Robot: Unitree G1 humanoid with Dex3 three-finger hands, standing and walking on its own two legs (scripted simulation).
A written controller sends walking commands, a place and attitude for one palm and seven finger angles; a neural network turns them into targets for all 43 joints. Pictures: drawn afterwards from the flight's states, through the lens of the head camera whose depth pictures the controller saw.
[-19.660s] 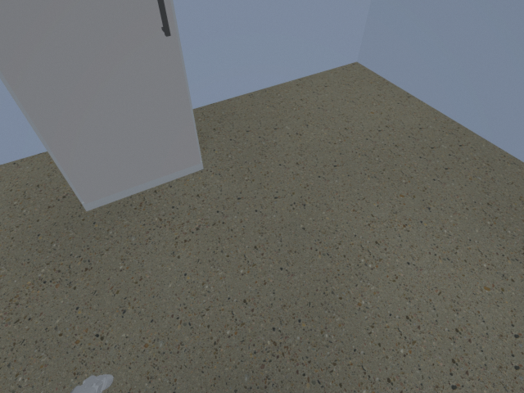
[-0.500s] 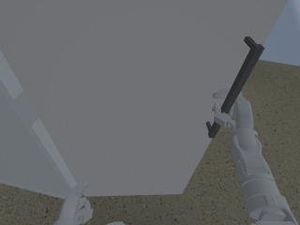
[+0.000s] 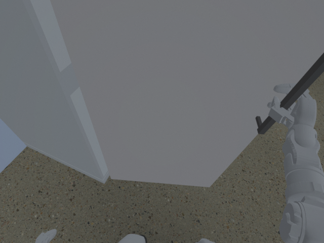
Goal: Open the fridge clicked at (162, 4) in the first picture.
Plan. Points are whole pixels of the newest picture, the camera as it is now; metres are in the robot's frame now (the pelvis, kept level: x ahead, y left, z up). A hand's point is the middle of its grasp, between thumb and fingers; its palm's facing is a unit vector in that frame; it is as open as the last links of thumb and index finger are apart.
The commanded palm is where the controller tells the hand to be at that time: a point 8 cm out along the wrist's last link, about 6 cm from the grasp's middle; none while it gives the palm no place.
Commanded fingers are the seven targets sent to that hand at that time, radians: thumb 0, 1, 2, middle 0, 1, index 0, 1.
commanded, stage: stop walking and hold the door back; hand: right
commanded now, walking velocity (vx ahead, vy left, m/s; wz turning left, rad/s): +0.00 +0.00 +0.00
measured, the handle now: (289, 91) +0.49 -0.21 +0.15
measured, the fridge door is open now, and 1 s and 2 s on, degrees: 70 72 69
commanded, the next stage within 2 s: loosen the grip on the handle in 0.48 s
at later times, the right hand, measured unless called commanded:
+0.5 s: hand (278, 119) +0.42 -0.20 +0.11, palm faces +0.05 +0.98 -0.19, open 5.3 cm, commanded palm +0.40 -0.27 +0.10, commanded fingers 0.00 -0.90 -0.90 0.45 1.40 0.45 1.40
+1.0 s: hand (279, 122) +0.42 -0.21 +0.10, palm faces +0.05 +0.98 -0.18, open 12.6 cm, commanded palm +0.39 -0.26 +0.11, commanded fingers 0.00 0.55 -0.20 0.29 1.20 0.29 1.20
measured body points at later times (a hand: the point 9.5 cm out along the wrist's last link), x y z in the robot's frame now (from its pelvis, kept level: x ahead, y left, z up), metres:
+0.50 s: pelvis +0.00 -0.06 -0.02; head +0.02 -0.06 +0.43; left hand +0.14 +0.18 -0.12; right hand +0.41 -0.25 +0.12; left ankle +0.03 +0.08 -0.75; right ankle +0.01 -0.15 -0.75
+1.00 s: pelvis -0.03 -0.04 -0.03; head +0.00 -0.04 +0.42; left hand +0.01 +0.25 -0.13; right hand +0.42 -0.26 +0.11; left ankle +0.03 +0.08 -0.75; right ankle +0.01 -0.15 -0.75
